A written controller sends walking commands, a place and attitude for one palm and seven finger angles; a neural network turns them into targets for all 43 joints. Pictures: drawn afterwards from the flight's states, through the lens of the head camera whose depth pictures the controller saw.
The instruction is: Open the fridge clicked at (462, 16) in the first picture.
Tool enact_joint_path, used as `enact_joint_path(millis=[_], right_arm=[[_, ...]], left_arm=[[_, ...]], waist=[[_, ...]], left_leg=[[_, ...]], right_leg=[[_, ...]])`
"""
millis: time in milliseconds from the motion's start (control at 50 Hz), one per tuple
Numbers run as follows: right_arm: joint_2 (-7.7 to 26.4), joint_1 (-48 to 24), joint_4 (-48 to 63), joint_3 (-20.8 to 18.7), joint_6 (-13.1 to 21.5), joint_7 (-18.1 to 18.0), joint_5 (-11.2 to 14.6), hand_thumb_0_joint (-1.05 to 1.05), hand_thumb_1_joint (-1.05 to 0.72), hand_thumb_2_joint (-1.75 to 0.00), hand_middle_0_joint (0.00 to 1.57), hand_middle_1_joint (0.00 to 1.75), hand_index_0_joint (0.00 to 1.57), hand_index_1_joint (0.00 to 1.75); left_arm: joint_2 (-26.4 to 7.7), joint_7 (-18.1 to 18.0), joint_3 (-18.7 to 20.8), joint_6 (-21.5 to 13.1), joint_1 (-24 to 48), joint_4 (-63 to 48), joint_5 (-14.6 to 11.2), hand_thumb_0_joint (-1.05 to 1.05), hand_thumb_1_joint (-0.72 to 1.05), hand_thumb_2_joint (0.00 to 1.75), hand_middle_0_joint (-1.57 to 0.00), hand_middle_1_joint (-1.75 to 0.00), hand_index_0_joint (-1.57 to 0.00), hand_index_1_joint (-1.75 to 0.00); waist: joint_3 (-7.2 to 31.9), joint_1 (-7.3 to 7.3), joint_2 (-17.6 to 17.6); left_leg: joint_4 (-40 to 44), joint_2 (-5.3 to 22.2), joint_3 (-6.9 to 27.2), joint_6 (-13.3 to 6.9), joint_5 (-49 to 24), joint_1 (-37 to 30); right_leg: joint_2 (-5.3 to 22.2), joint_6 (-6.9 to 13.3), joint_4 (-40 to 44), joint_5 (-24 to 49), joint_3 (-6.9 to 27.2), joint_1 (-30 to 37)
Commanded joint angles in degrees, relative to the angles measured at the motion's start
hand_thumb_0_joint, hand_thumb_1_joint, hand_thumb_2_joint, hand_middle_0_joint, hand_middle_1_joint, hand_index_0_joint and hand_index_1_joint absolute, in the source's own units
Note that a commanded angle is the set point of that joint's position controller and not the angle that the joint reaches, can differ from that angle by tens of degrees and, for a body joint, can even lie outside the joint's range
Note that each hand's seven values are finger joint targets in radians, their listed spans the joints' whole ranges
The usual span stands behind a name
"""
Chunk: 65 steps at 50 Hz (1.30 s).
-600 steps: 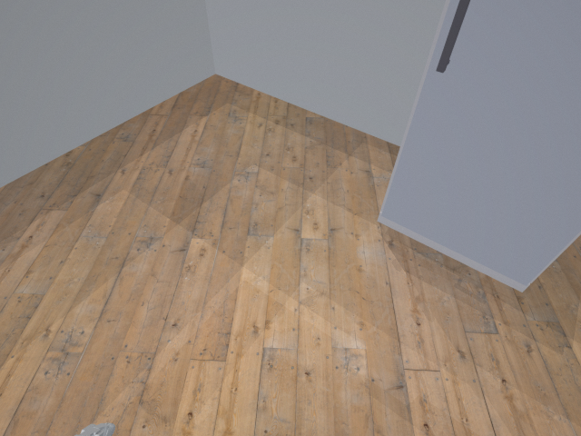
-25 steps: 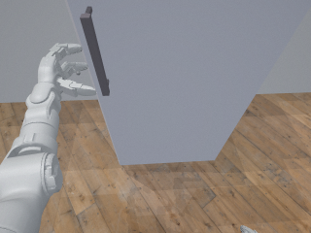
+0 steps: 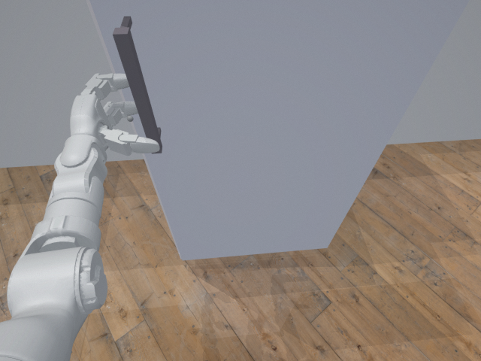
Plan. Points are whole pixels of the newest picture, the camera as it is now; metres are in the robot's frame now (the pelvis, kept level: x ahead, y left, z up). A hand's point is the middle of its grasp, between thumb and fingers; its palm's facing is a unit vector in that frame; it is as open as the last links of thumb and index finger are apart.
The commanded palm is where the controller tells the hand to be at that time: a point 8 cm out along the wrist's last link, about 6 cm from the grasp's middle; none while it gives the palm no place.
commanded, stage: feel for the door with the fingertips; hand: left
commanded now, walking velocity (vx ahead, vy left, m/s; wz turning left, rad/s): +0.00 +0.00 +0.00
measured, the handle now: (143, 94) +0.54 +0.16 +0.15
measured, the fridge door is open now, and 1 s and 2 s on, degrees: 0 0 0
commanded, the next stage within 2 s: slide the fingers in behind the handle in 0.58 s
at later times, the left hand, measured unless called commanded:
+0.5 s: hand (129, 108) +0.49 +0.18 +0.16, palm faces +0.06 -1.00 +0.03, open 14.0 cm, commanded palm +0.46 +0.23 +0.16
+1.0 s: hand (126, 115) +0.48 +0.18 +0.15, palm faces +0.06 -1.00 +0.01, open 14.0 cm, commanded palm +0.45 +0.23 +0.16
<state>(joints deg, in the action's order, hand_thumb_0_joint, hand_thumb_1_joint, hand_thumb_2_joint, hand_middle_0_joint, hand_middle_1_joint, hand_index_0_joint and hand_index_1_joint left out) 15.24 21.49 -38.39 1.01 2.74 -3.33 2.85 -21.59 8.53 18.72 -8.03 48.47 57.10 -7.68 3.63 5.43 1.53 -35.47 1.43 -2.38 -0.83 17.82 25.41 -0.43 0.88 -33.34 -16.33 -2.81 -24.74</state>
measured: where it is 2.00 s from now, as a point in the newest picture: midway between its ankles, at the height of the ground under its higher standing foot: outside the picture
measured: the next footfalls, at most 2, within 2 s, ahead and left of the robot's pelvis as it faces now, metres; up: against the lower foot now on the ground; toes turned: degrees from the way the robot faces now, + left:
none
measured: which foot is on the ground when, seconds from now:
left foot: down 0.00-1.00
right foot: down 0.00-1.00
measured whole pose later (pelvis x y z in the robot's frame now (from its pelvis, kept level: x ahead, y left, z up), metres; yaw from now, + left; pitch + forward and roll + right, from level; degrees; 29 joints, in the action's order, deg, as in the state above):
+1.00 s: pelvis +0.00 +0.00 +0.00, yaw +0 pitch +9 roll -1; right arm 15.4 22.7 -38.3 0.7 1.4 -2.8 2.5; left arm -23.3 9.0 18.7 -9.3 50.5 60.3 -7.3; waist 4.2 5.8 1.9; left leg -36.8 1.5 -2.1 -1.0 18.5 27.3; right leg -0.5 0.7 -33.9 -16.7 -3.0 -26.2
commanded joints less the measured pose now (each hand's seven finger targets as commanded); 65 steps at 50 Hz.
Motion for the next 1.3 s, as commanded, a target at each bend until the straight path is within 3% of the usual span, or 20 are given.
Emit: enact_joint_path(millis=[0, 40, 60, 100, 160, 280, 340, 380, 500, 560, 580, 680, 740, 800, 880, 940, 1020, 1140, 1180, 1280], right_arm=[[8.62, 2.9, 5.16, -2.58, 1.97, -0.72, -0.35, 0.0, -0.9, -0.9, 0.2, 0.3, 0.2, 0.3], [8.82, 3.16, 4.9, -2.6, 1.96, -0.74, -0.39, 0.0, -0.9, -0.9, 0.2, 0.3, 0.2, 0.3], [8.61, 2.88, 5.08, -2.43, 2.04, -0.7, -0.25, 0.0, -0.9, -0.9, 0.2, 0.3, 0.2, 0.3], [8.89, 3.61, 4.86, -2.69, 2.25, -0.68, -0.41, 0.0, -0.9, -0.9, 0.2, 0.3, 0.2, 0.3], [8.79, 3.58, 4.84, -2.44, 2.04, -0.57, -0.37, 0.0, -0.9, -0.9, 0.2, 0.3, 0.2, 0.3], [9.27, 5.03, 4.33, -2.81, 1.54, -0.57, -0.74, 0.0, -0.9, -0.9, 0.2, 0.3, 0.2, 0.3], [8.84, 4.91, 4.24, -2.88, 1.73, -0.14, -0.76, 0.0, -0.9, -0.9, 0.2, 0.3, 0.2, 0.3], [9.31, 5.54, 4.04, -3.06, 1.37, -0.27, -0.97, 0.0, -0.9, -0.9, 0.2, 0.3, 0.2, 0.3], [9.35, 5.96, 4.03, -2.96, 0.89, -0.16, -1.03, 0.0, -0.9, -0.9, 0.2, 0.3, 0.2, 0.3], [9.12, 6.18, 4.09, -3.19, 0.88, 0.07, -1.11, 0.0, -0.9, -0.9, 0.2, 0.3, 0.2, 0.3], [9.17, 6.69, 4.04, -3.33, 0.85, 0.06, -1.25, 0.0, -0.9, -0.9, 0.2, 0.3, 0.2, 0.3], [9.77, 6.79, 4.08, -3.1, 0.39, -0.18, -1.03, 0.0, -0.9, -0.9, 0.2, 0.3, 0.2, 0.3], [9.41, 6.52, 4.35, -3.19, 0.52, -0.13, -1.05, 0.0, -0.9, -0.9, 0.2, 0.3, 0.2, 0.3], [9.19, 6.04, 4.95, -3.42, 0.66, 0.12, -1.08, 0.0, -0.9, -0.9, 0.2, 0.3, 0.2, 0.3], [9.49, 5.55, 4.98, -3.27, 0.21, -0.08, -0.79, 0.0, -0.9, -0.9, 0.2, 0.3, 0.2, 0.3], [8.87, 4.0, 5.47, -3.01, 0.3, -0.24, -0.45, 0.0, -0.9, -0.9, 0.2, 0.3, 0.2, 0.3], [8.56, 3.44, 4.91, -3.07, 1.2, -0.25, -0.53, 0.0, -0.9, -0.9, 0.2, 0.3, 0.2, 0.3], [8.65, 3.22, 4.3, -2.7, 1.58, -0.17, -0.73, 0.0, -0.9, -0.9, 0.2, 0.3, 0.2, 0.3], [8.93, 3.65, 4.33, -2.84, 1.48, -0.23, -0.93, 0.0, -0.9, -0.9, 0.2, 0.3, 0.2, 0.3], [8.22, 3.29, 5.15, -3.11, 1.64, 0.38, -0.99, 0.0, -0.9, -0.9, 0.2, 0.3, 0.2, 0.3]], left_arm=[[-15.27, -1.06, 1.44, -4.42, 31.47, -10.97, 0.54, 0.0, -0.5, 0.3, -0.3, -1.2, -0.3, -1.2], [-16.74, -0.91, 2.14, -4.8, 33.05, -9.73, 0.69, 0.0, -0.5, 0.3, -0.3, -1.2, -0.3, -1.2], [-14.12, -0.47, -0.14, -4.78, 32.94, -8.91, 0.68, 0.0, -0.5, 0.3, -0.3, -1.2, -0.3, -1.2], [-15.19, -0.28, 1.21, -5.5, 33.71, -8.74, 0.24, 0.0, -0.5, 0.3, -0.3, -1.2, -0.3, -1.2], [-12.93, 0.66, -1.08, -5.05, 34.41, -6.29, 0.15, 0.0, -0.5, 0.3, -0.3, -1.2, -0.3, -1.2], [-16.14, 0.44, 1.36, -5.82, 35.67, -6.25, 0.11, 0.0, -0.5, 0.3, -0.3, -1.2, -0.3, -1.2], [-13.48, 0.49, -0.45, -6.52, 36.29, -7.81, 0.21, 0.0, -0.5, 0.3, -0.3, -1.2, -0.3, -1.2], [-15.5, 0.17, 1.49, -6.71, 35.05, -7.27, -0.06, 0.0, -0.5, 0.3, -0.3, -1.2, -0.3, -1.2], [-18.22, -0.31, 2.75, -6.25, 35.65, -6.59, 1.28, 0.0, -0.5, 0.3, -0.3, -1.2, -0.3, -1.2], [-16.07, -0.11, 1.13, -6.86, 36.82, -8.54, 1.13, 0.0, -0.5, 0.3, -0.3, -1.2, -0.3, -1.2], [-15.03, -0.03, 0.97, -6.86, 35.49, -7.52, 0.65, 0.0, -0.5, 0.3, -0.3, -1.2, -0.3, -1.2], [-18.63, 0.42, 3.0, -5.45, 34.32, -4.15, 1.15, 0.0, -0.5, 0.3, -0.3, -1.2, -0.3, -1.2], [-17.3, 0.32, 2.2, -6.03, 35.18, -6.37, 1.0, 0.0, -0.5, 0.3, -0.3, -1.2, -0.3, -1.2], [-16.23, 0.46, 2.96, -7.02, 31.32, -9.52, -0.12, 0.0, -0.5, 0.3, -0.3, -1.2, -0.3, -1.2], [-17.02, 0.75, 3.15, -5.3, 29.16, -8.1, -0.32, 0.0, -0.5, 0.3, -0.3, -1.2, -0.3, -1.2], [-13.41, 0.37, -0.63, -4.88, 32.93, -11.33, 0.18, 0.0, -0.5, 0.3, -0.3, -1.2, -0.3, -1.2], [-9.96, -0.65, -2.22, -5.66, 34.21, -13.23, -0.96, 0.0, -0.5, 0.3, -0.3, -1.2, -0.3, -1.2], [-11.47, -2.17, -1.13, -4.89, 34.58, -8.73, 0.33, 0.0, -0.5, 0.3, -0.3, -1.2, -0.3, -1.2], [-13.25, -2.55, 0.16, -5.36, 34.32, -8.74, 0.74, 0.0, -0.5, 0.3, -0.3, -1.2, -0.3, -1.2], [-9.75, -2.5, -1.34, -6.4, 31.29, -11.77, 0.16, 0.0, -0.5, 0.3, -0.3, -1.2, -0.3, -1.2]], waist=[[18.3, 0.06, 0.7], [18.89, 0.39, -0.05], [18.23, 0.66, 0.8], [20.68, 0.67, -0.76], [18.7, 1.41, 0.27], [20.87, 1.37, -0.97], [22.0, 1.22, 2.63], [22.1, 1.02, 0.23], [21.51, 0.74, 1.96], [22.58, 1.17, 3.57], [23.0, 1.2, 1.41], [19.03, 1.15, 0.32], [20.61, 1.36, 2.14], [24.45, -0.11, 2.66], [19.67, -0.05, -1.32], [18.62, 0.94, 3.2], [20.55, 1.31, 2.87], [18.07, 1.29, -0.08], [19.48, 0.82, -0.36], [23.27, -0.19, 1.37]], left_leg=[[3.05, -1.15, 2.77, -1.39, -14.16, -9.99], [2.98, -1.13, 2.99, -1.27, -13.53, -9.57], [2.96, -1.23, 2.92, -1.22, -13.41, -9.65], [2.33, -1.12, 3.15, -1.33, -15.46, -10.71], [2.2, -1.21, 3.21, -1.16, -14.77, -9.93], [1.29, -1.19, 3.43, -1.38, -16.77, -9.58], [1.15, -1.04, 3.8, -0.92, -18.32, -12.17], [0.99, -0.93, 3.91, -1.12, -19.22, -11.55], [1.44, -1.05, 3.5, -1.12, -18.12, -9.73], [1.16, -0.9, 3.64, -0.91, -19.8, -11.61], [0.93, -0.82, 3.76, -1.04, -20.66, -11.84], [1.63, -1.01, 3.01, -1.38, -15.9, -7.57], [1.44, -0.85, 3.29, -1.18, -16.98, -9.74], [0.92, -0.74, 3.26, -0.97, -21.05, -12.39], [1.66, -0.87, 2.72, -1.4, -17.63, -8.22], [2.15, -0.92, 3.07, -1.18, -15.53, -10.21], [1.84, -0.68, 3.89, -0.89, -16.41, -13.37], [2.16, -1.1, 3.76, -1.1, -13.63, -9.83], [1.84, -1.13, 3.66, -1.14, -14.79, -9.7], [0.89, -1.0, 3.51, -0.77, -20.97, -12.91]], right_leg=[[-0.76, 0.27, 3.01, 16.87, 1.48, 6.17], [-0.71, 0.21, 2.88, 16.46, 1.58, 6.32], [-0.7, 0.31, 2.97, 16.35, 1.62, 5.58], [-0.74, 0.21, 2.49, 18.11, 1.53, 6.23], [-0.72, 0.19, 2.48, 17.58, 1.41, 4.64], [-0.69, 0.19, 1.92, 19.21, 1.43, 6.03], [-1.01, 0.32, 1.64, 18.87, 1.21, 3.9], [-1.05, 0.36, 1.64, 19.34, 1.02, 4.97], [-1.0, 0.29, 1.65, 19.35, 1.26, 5.47], [-1.2, 0.37, 1.53, 19.99, 1.16, 4.79], [-1.26, 0.39, 1.53, 20.34, 0.88, 5.33], [-1.02, 0.21, 2.28, 18.28, 1.23, 5.43], [-1.16, 0.25, 2.13, 18.2, 1.28, 4.3], [-1.39, 0.4, 1.35, 20.87, 1.09, 5.95], [-1.18, 0.23, 2.13, 19.92, 0.92, 7.23], [-1.1, 0.32, 2.53, 17.06, 1.01, 4.17], [-1.29, 0.42, 2.46, 16.44, 0.78, 3.1], [-0.97, 0.26, 2.54, 15.39, 0.95, 3.5], [-0.81, 0.4, 2.09, 16.39, 1.0, 4.84], [-1.05, 0.55, 1.1, 20.83, 0.8, 6.03]])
